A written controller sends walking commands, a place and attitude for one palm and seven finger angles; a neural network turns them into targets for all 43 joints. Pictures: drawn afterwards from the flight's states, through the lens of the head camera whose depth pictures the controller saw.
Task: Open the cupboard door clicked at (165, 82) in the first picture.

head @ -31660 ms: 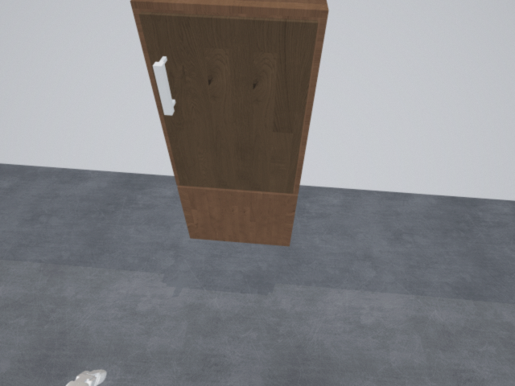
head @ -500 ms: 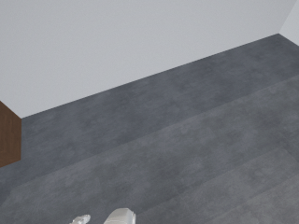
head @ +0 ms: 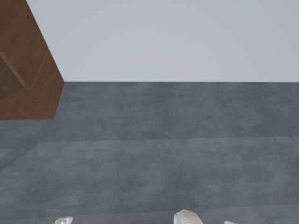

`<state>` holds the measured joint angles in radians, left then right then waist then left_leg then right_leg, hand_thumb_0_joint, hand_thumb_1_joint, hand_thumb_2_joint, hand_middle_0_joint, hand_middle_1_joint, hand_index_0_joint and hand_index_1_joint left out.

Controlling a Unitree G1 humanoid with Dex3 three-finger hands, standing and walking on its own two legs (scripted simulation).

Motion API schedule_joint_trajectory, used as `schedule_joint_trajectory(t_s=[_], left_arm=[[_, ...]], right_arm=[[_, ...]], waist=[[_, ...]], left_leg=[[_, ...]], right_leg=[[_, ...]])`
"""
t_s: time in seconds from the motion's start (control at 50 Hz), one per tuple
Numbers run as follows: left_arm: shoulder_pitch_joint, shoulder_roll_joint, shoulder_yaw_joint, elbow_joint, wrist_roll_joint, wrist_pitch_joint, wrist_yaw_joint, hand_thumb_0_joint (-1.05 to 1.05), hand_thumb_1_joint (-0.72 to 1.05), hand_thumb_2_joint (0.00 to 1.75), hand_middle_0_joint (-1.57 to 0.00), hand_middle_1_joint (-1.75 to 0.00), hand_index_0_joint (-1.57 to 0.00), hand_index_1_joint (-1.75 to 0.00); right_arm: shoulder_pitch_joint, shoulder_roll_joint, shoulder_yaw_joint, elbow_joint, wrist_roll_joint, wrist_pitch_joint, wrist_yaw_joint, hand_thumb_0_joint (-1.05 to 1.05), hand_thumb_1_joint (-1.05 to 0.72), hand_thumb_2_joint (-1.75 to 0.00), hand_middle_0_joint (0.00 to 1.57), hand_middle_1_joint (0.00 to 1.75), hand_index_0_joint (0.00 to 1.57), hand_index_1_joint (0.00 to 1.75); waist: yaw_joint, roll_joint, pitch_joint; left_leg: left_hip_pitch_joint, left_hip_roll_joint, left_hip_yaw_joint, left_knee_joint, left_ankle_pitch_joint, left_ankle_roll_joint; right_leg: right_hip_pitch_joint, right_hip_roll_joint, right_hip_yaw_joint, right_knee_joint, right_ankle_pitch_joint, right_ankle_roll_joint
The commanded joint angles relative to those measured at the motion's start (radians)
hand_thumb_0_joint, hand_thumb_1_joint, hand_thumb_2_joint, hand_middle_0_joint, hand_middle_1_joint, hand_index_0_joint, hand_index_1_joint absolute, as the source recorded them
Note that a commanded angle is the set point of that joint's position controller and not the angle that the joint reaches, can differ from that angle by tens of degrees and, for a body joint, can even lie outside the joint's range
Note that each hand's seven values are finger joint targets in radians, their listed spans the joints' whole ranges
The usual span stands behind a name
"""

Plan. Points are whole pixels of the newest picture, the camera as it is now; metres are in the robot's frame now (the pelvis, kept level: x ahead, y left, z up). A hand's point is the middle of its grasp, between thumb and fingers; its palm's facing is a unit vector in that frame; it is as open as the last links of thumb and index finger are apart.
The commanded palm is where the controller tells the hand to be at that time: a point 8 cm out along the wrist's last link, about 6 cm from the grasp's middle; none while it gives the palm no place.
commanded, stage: turn to face it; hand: left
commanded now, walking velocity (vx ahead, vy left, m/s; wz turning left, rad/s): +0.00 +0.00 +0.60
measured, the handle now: out of the picture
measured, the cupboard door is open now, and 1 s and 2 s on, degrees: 44 44 44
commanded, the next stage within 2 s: take the last steps up to it in 1.34 s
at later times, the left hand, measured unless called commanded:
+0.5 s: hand out of the picture +0.06 +0.14 -0.15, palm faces +0.29 -0.92 -0.26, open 7.3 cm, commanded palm none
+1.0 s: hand out of the picture -0.05 +0.20 -0.17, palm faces +0.58 -0.78 -0.24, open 7.3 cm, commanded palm none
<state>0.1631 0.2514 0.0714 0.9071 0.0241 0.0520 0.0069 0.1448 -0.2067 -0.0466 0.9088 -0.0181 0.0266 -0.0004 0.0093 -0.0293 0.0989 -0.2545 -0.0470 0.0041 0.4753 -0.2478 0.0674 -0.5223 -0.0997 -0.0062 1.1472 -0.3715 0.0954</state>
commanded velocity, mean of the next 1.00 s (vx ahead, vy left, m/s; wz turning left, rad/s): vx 0.00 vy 0.00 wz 0.55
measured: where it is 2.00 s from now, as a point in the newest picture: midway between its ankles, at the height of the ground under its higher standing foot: outside the picture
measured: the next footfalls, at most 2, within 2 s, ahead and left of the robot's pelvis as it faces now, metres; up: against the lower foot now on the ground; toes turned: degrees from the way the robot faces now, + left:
right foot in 0.26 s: +0.06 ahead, -0.15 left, +0.00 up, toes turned +7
left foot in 0.74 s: +0.01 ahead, +0.07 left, +0.00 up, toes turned +34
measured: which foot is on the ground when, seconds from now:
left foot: down 0.00-0.26, up 0.28-0.72, down 0.74-1.00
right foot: up 0.00-0.24, down 0.26-0.74, up 0.76-1.00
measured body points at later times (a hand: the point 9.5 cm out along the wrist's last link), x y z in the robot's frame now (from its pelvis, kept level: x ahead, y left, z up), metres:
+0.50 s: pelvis +0.02 -0.07 +0.00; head +0.08 -0.08 +0.45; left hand +0.05 +0.19 -0.13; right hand +0.14 -0.31 -0.16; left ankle -0.05 +0.07 -0.65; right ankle +0.02 -0.15 -0.74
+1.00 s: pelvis +0.02 -0.02 +0.00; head +0.04 +0.02 +0.45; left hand -0.08 +0.24 -0.15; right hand +0.24 -0.17 -0.13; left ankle -0.02 +0.05 -0.74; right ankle +0.09 -0.17 -0.66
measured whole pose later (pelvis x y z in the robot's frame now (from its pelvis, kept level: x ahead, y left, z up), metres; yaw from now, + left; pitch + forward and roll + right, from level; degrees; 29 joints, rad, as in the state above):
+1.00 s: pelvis +0.02 -0.02 +0.00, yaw +34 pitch +1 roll -1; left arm 0.19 0.25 0.07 0.92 0.02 0.05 0.01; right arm 0.14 -0.20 -0.04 0.91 -0.02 0.02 0.00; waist 0.02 -0.03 0.09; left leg -0.25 -0.05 0.00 0.46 -0.23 0.07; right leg -0.50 -0.10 -0.01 1.11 -0.37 0.09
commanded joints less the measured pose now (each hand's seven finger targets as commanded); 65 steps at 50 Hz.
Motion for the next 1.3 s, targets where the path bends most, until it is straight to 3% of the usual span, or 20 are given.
schedule_joint_trajectory(t_s=[0.0,0.12,0.2,0.22,0.24,0.26,0.36,0.6,0.68,0.7,0.72,0.74,0.8,0.86,1.08,1.18,1.22,1.24,1.26,1.28], left_arm=[[-0.014,0.066,0.015,-0.086,-0.005,-0.021,0.010,0.00,0.90,0.90,-0.20,-0.30,-0.20,-0.30],[-0.074,0.055,0.006,-0.121,-0.013,-0.032,0.013,0.00,0.90,0.90,-0.20,-0.30,-0.20,-0.30],[0.031,0.067,0.015,-0.095,-0.021,-0.048,0.020,0.00,0.90,0.90,-0.20,-0.30,-0.20,-0.30],[0.074,0.113,0.024,-0.087,-0.014,-0.061,0.024,0.00,0.90,0.90,-0.20,-0.30,-0.20,-0.30],[0.092,0.197,0.041,-0.082,-0.002,-0.067,0.035,0.00,0.90,0.90,-0.20,-0.30,-0.20,-0.30],[0.094,0.207,0.034,-0.087,-0.002,-0.061,0.035,0.00,0.90,0.90,-0.20,-0.30,-0.20,-0.30],[-0.022,0.078,-0.002,-0.112,-0.015,-0.067,0.033,0.00,0.90,0.90,-0.20,-0.30,-0.20,-0.30],[0.141,0.139,0.032,-0.057,0.004,-0.064,0.028,0.00,0.90,0.90,-0.20,-0.30,-0.20,-0.30],[0.110,0.171,0.043,-0.051,-0.004,-0.062,0.016,0.00,0.90,0.90,-0.20,-0.30,-0.20,-0.30],[0.099,0.142,0.038,-0.068,-0.011,-0.058,0.010,0.00,0.90,0.90,-0.20,-0.30,-0.20,-0.30],[0.049,0.065,0.014,-0.112,-0.017,-0.053,0.004,0.00,0.90,0.90,-0.20,-0.30,-0.20,-0.30],[0.000,0.082,0.010,-0.134,-0.010,-0.032,0.016,0.00,0.90,0.90,-0.20,-0.30,-0.20,-0.30],[0.000,0.089,0.022,-0.083,-0.002,-0.019,0.012,0.00,0.90,0.90,-0.20,-0.30,-0.20,-0.30],[0.070,0.078,0.020,-0.040,0.002,-0.016,0.002,0.00,0.90,0.90,-0.20,-0.30,-0.20,-0.30],[-0.034,0.035,0.001,-0.073,-0.009,-0.021,0.011,0.00,0.90,0.90,-0.20,-0.30,-0.20,-0.30],[0.036,0.026,0.002,-0.050,-0.018,-0.036,0.015,0.00,0.90,0.90,-0.20,-0.30,-0.20,-0.30],[0.106,0.072,0.013,-0.028,-0.013,-0.057,0.023,0.00,0.90,0.90,-0.20,-0.30,-0.20,-0.30],[0.133,0.143,0.028,-0.017,0.000,-0.066,0.031,0.00,0.90,0.90,-0.20,-0.30,-0.20,-0.30],[0.125,0.167,0.021,-0.022,-0.001,-0.064,0.030,0.00,0.90,0.90,-0.20,-0.30,-0.20,-0.30],[0.082,0.118,0.009,-0.032,-0.007,-0.066,0.032,0.00,0.90,0.90,-0.20,-0.30,-0.20,-0.30]], right_arm=[[0.080,-0.205,-0.054,-0.037,-0.003,-0.016,-0.015,0.00,-0.90,-0.90,0.20,0.30,0.20,0.30],[0.093,-0.208,-0.067,-0.032,-0.011,-0.005,-0.014,0.00,-0.90,-0.90,0.20,0.30,0.20,0.30],[0.042,-0.194,-0.072,-0.048,0.000,0.001,-0.013,0.00,-0.90,-0.90,0.20,0.30,0.20,0.30],[0.046,-0.167,-0.070,-0.050,0.010,-0.003,-0.007,0.00,-0.90,-0.90,0.20,0.30,0.20,0.30],[0.067,-0.099,-0.063,-0.060,0.018,-0.006,-0.003,0.00,-0.90,-0.90,0.20,0.30,0.20,0.30],[0.065,-0.133,-0.072,-0.063,0.008,0.004,-0.004,0.00,-0.90,-0.90,0.20,0.30,0.20,0.30],[0.072,-0.104,-0.059,-0.004,0.003,0.040,0.021,0.00,-0.90,-0.90,0.20,0.30,0.20,0.30],[-0.093,-0.068,-0.030,-0.049,0.008,0.029,0.030,0.00,-0.90,-0.90,0.20,0.30,0.20,0.30],[0.017,-0.109,-0.041,-0.038,0.002,0.011,0.028,0.00,-0.90,-0.90,0.20,0.30,0.20,0.30],[0.102,-0.191,-0.061,-0.020,-0.004,0.002,0.024,0.00,-0.90,-0.90,0.20,0.30,0.20,0.30],[0.173,-0.303,-0.090,-0.018,-0.008,-0.002,0.016,0.00,-0.90,-0.90,0.20,0.30,0.20,0.30],[0.198,-0.326,-0.087,0.000,0.000,0.009,0.004,0.00,-0.90,-0.90,0.20,0.30,0.20,0.30],[0.032,-0.235,-0.060,-0.051,-0.005,0.001,-0.018,0.00,-0.90,-0.90,0.20,0.30,0.20,0.30],[0.001,-0.198,-0.043,-0.056,-0.002,-0.015,-0.019,0.00,-0.90,-0.90,0.20,0.30,0.20,0.30],[0.097,-0.179,-0.042,-0.013,-0.011,-0.011,-0.019,0.00,-0.90,-0.90,0.20,0.30,0.20,0.30],[0.073,-0.166,-0.043,-0.007,-0.008,-0.005,-0.021,0.00,-0.90,-0.90,0.20,0.30,0.20,0.30],[0.070,-0.127,-0.040,-0.007,0.006,-0.009,-0.015,0.00,-0.90,-0.90,0.20,0.30,0.20,0.30],[0.085,-0.067,-0.032,-0.013,0.015,-0.012,-0.010,0.00,-0.90,-0.90,0.20,0.30,0.20,0.30],[0.073,-0.087,-0.038,-0.021,0.010,-0.001,-0.011,0.00,-0.90,-0.90,0.20,0.30,0.20,0.30],[0.077,-0.097,-0.044,0.005,-0.001,0.012,-0.010,0.00,-0.90,-0.90,0.20,0.30,0.20,0.30]], waist=[[-0.032,0.143,-0.153],[-0.043,0.201,-0.153],[0.014,0.156,-0.182],[0.033,0.058,-0.211],[0.041,-0.225,-0.234],[0.039,-0.218,-0.207],[-0.044,-0.157,-0.085],[0.032,-0.174,-0.103],[-0.044,-0.117,-0.160],[-0.092,0.051,-0.231],[-0.131,0.351,-0.245],[-0.134,0.249,-0.257],[-0.061,0.215,-0.124],[-0.011,0.134,-0.121],[-0.042,0.168,-0.127],[-0.005,0.168,-0.149],[0.029,0.057,-0.188],[0.032,-0.192,-0.209],[0.035,-0.229,-0.172],[0.013,-0.159,-0.136]], left_leg=[[0.169,0.263,-0.266,-0.114,0.510,0.108],[0.132,0.240,-0.344,-0.065,0.539,0.104],[-0.028,0.177,-0.366,0.015,0.423,0.044],[-0.143,0.121,-0.316,0.085,0.248,-0.009],[-0.333,-0.017,-0.130,0.309,-0.195,-0.086],[-0.330,-0.028,-0.069,0.560,-0.404,-0.104],[-0.329,0.058,-0.043,0.786,-0.139,-0.135],[-0.221,0.069,0.084,0.333,-0.197,-0.115],[0.060,0.032,0.114,0.031,0.002,-0.078],[0.250,0.151,-0.039,-0.042,0.214,-0.024],[0.351,0.428,-0.423,-0.084,0.611,0.114],[0.313,0.481,-0.427,-0.084,0.675,0.185],[0.114,0.335,-0.290,-0.149,0.354,0.113],[0.111,0.267,-0.198,-0.154,0.405,0.082],[0.114,0.260,-0.282,-0.121,0.447,0.117],[0.026,0.226,-0.321,-0.062,0.432,0.093],[-0.113,0.146,-0.262,0.045,0.252,0.012],[-0.271,0.008,-0.099,0.234,-0.068,-0.061],[-0.263,-0.020,-0.055,0.442,-0.364,-0.082],[-0.265,0.009,-0.090,0.581,-0.319,-0.086]], right_leg=[[-0.047,0.009,0.015,-0.076,-0.003,0.014],[0.082,0.068,-0.005,-0.347,-0.056,-0.004],[0.376,0.087,-0.015,-0.680,0.153,-0.026],[0.545,-0.002,0.060,-0.795,0.253,-0.045],[0.689,-0.279,0.304,-0.821,0.405,-0.143],[0.541,-0.426,0.358,-0.821,0.504,-0.249],[0.399,-0.203,0.004,-0.798,0.608,-0.181],[0.515,-0.281,-0.113,-0.706,0.747,-0.206],[0.393,-0.263,-0.203,-0.502,0.655,-0.136],[0.230,-0.202,-0.233,-0.309,0.414,-0.081],[-0.049,-0.040,-0.201,-0.063,-0.282,-0.011],[-0.077,-0.030,-0.049,0.021,-0.324,-0.029],[-0.071,-0.039,0.011,0.062,-0.105,-0.020],[-0.045,-0.020,0.003,0.045,0.007,-0.009],[0.068,0.041,-0.014,-0.261,-0.055,-0.011],[0.281,0.089,-0.034,-0.543,0.040,-0.038],[0.523,0.008,0.036,-0.781,0.242,-0.058],[0.645,-0.223,0.253,-0.813,0.397,-0.140],[0.499,-0.379,0.321,-0.830,0.507,-0.249],[0.437,-0.319,0.247,-0.826,0.536,-0.269]])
